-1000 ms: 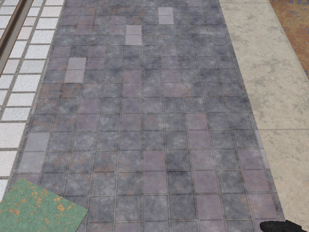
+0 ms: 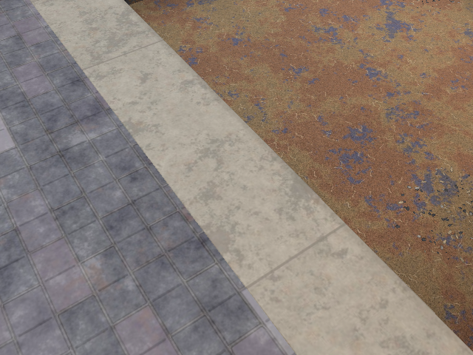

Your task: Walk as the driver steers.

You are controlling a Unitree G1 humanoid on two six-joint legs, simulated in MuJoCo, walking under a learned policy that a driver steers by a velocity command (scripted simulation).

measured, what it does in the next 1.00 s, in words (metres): walks ahead, turning left: right foot, then left foot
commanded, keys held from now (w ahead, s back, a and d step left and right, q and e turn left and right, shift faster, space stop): no key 0.44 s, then q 0.10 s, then w+q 0.46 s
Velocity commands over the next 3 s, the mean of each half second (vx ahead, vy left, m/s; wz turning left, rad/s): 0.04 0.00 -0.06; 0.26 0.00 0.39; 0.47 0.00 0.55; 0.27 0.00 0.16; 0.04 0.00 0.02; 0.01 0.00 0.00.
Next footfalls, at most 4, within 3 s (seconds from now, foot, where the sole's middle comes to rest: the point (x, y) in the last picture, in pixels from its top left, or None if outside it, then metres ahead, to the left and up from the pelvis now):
0.30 right None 0.05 -0.12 -0.76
0.84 left None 0.17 0.14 -0.76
1.34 right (222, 319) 0.55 0.09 -0.76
1.80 left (121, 294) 0.61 0.39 -0.76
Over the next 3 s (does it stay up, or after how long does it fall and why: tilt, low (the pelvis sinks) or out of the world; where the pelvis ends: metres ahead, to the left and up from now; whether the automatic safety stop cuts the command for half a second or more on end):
stays up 0.62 0.28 0.02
